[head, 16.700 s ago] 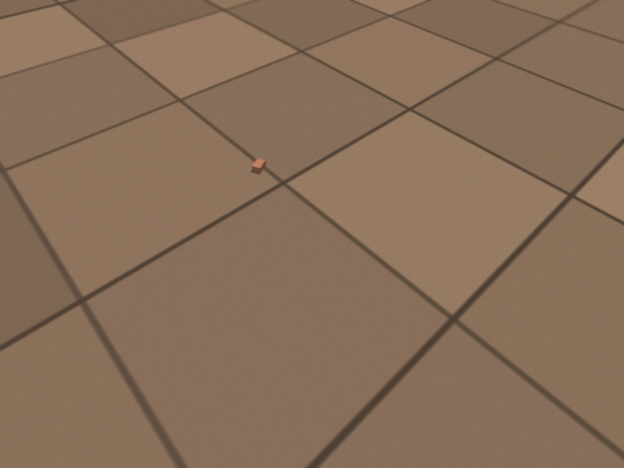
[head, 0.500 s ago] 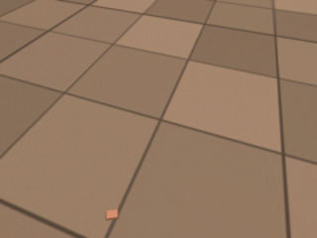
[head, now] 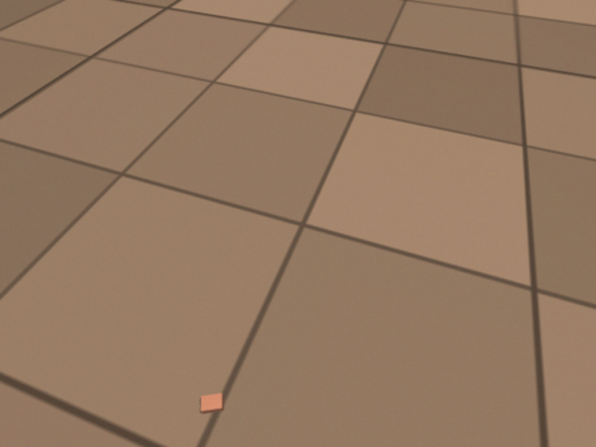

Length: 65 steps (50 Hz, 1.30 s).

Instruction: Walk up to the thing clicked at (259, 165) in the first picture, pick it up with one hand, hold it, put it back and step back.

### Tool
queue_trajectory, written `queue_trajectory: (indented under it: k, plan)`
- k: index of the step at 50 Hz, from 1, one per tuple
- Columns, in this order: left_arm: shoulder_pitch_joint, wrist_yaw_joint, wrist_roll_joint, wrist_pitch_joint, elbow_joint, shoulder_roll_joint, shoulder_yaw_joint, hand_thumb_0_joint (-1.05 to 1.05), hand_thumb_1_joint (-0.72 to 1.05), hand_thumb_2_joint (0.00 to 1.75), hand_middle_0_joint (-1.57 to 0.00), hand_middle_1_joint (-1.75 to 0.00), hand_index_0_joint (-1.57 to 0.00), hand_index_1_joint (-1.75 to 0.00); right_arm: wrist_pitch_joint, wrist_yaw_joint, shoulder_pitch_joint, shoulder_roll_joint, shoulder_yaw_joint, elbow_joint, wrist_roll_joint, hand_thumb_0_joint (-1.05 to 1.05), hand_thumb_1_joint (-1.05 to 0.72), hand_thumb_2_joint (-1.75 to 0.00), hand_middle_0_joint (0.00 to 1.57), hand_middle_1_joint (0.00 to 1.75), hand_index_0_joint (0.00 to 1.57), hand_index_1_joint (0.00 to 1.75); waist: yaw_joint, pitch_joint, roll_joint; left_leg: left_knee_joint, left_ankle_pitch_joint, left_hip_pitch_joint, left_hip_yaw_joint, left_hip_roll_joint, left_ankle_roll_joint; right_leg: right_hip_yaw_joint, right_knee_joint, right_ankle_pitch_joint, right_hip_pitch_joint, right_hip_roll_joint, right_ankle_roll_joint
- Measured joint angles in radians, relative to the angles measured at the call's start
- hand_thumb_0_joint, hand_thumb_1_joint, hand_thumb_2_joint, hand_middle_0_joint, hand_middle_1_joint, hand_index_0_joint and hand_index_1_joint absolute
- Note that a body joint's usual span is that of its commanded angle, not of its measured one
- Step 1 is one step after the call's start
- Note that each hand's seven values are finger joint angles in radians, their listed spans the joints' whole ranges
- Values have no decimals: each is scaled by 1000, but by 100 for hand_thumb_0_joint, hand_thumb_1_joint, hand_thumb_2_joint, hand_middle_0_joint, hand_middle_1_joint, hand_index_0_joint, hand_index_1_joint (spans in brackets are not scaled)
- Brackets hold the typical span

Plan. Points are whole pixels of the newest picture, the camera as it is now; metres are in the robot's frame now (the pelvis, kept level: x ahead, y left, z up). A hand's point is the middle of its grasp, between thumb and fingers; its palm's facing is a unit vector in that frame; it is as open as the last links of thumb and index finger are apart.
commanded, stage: stand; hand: left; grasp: from above
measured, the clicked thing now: (212, 403) +0.38 +0.27 -0.77
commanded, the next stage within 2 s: rise first in 0.22 s
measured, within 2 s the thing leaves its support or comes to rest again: neither
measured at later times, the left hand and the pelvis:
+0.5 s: hand out of the picture +0.13 +0.25 -0.16, palm faces +0.00 -0.94 -0.34, open 7.8 cm; pelvis -0.01 +0.00 -0.01, yaw +1 degrees
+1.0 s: hand out of the picture +0.13 +0.27 -0.24, palm faces -0.17 -0.86 -0.48, open 12.2 cm; pelvis -0.01 +0.01 -0.09, yaw +0 degrees
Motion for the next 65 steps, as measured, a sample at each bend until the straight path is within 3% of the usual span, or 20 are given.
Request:
queue_trajectory:
  k: [17, 20, 22, 28, 35, 40, 57, 61, 65]
  plan:
    - [1, 1, 1, -1, -2, -1, 1, 1, 90, 89, -21, -30, -21, -30, 2, 0, 2, 0, -1, -5, 0, 0, -91, -90, 20, 29, 20, 30, -2, 0, 1, -2, -1, 6, -1, 3, -3, -1, -3, 0, 6, 3, -3]
    - [-19, 13, -18, -17, -61, -21, 31, 1, 88, 89, -23, -31, -22, -33, -18, -25, 55, 5, 0, -134, 42, 0, -91, -90, 20, 29, 20, 30, -6, -6, 7, 66, -22, -77, -13, -1, 0, -13, 67, -27, -73, 1, -3]
    - [-80, 7, 0, -25, -49, -30, 66, 1, 83, 87, -25, -35, -24, -37, -29, -34, 74, 20, -4, -200, 52, 0, -91, -90, 20, 29, 20, 30, -7, -3, 7, 119, -37, -141, -19, -1, 0, -19, 121, -45, -134, 1, -5]
    - [-170, -21, 109, -4, -74, -11, 146, 1, 53, 80, -32, -55, -31, -55, -35, -26, 111, 85, -26, -337, 33, 0, -90, -89, 20, 29, 20, 30, -18, -41, -12, 283, -101, -323, -11, 4, -3, -11, 294, -110, -324, 8, -7]
    - [-98, 0, 170, 85, -206, -30, 156, 1, 8, 74, -37, -67, -36, -68, -31, -14, 150, 104, -29, -442, 34, 1, -89, -89, 20, 29, 20, 30, -32, -94, -1, 432, -176, -454, -4, 4, 5, -3, 431, -178, -450, 9, 0]
    - [-36, 10, 203, 104, -314, -37, 164, 0, -12, 73, -39, -69, -37, -71, -55, -13, 147, 102, -39, -496, 27, 1, -90, -90, 20, 29, 20, 30, -27, -122, -1, 586, -247, -589, -4, 3, 9, -3, 581, -248, -582, 9, 5]
    - [152, 27, 300, 174, -696, -28, 137, 0, -21, 68, -44, -69, -43, -70, -107, -4, 68, 116, -32, -596, 16, 1, -93, -90, 20, 29, 20, 30, -16, -187, 2, 937, -389, -940, -29, 8, 14, -28, 909, -390, -911, 20, 10]
    - [166, 30, 324, 180, -740, -20, 128, 0, -21, 67, -44, -69, -43, -70, -118, 1, 53, 116, -30, -608, 17, 1, -94, -90, 20, 29, 20, 30, -14, -198, 6, 1002, -409, -1011, -35, 7, 15, -34, 971, -412, -977, 20, 11]
    - [125, 35, 376, 150, -703, 5, 124, 0, -23, 68, -43, -70, -43, -71, -135, 11, 35, 108, -26, -607, 16, 1, -94, -90, 20, 29, 20, 30, -11, -214, 2, 1079, -428, -1106, -38, 5, 15, -37, 1052, -436, -1071, 19, 12]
